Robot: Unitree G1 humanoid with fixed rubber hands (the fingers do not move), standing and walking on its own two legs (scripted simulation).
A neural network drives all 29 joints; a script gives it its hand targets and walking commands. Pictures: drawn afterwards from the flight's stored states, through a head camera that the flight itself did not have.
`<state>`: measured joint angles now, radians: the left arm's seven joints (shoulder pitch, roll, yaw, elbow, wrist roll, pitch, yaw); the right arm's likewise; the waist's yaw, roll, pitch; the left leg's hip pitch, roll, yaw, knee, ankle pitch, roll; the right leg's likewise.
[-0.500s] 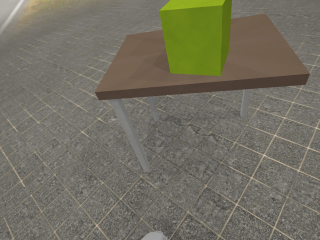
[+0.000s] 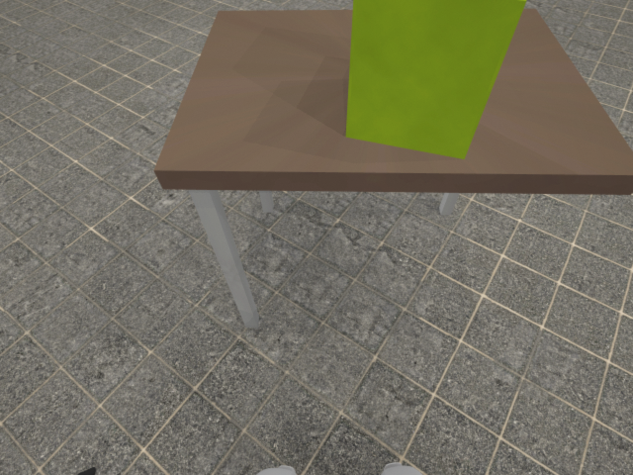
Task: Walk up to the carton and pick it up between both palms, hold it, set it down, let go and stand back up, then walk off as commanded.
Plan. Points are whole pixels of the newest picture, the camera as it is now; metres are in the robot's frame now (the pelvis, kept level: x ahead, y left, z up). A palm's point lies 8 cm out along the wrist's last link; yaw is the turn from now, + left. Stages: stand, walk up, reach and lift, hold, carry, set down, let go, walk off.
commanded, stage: walk off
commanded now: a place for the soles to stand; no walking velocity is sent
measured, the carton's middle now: (426, 50) +0.73 -0.18 +0.13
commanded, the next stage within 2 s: stand in 1.58 s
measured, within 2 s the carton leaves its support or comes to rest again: neither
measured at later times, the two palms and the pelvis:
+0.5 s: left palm out of the picture +0.08 +0.43 -0.11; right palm out of the picture +0.10 -0.21 -0.08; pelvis +0.02 +0.11 +0.01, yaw +2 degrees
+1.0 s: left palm out of the picture +0.08 +0.32 -0.12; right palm out of the picture +0.09 -0.32 -0.08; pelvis +0.00 +0.01 -0.01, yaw +0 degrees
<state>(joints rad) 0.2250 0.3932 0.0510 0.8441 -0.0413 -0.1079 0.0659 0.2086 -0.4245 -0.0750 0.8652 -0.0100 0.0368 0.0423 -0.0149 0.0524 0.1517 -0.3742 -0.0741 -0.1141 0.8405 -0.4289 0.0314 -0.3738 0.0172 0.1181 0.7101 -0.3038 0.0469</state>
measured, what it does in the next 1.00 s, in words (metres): lifts its right foot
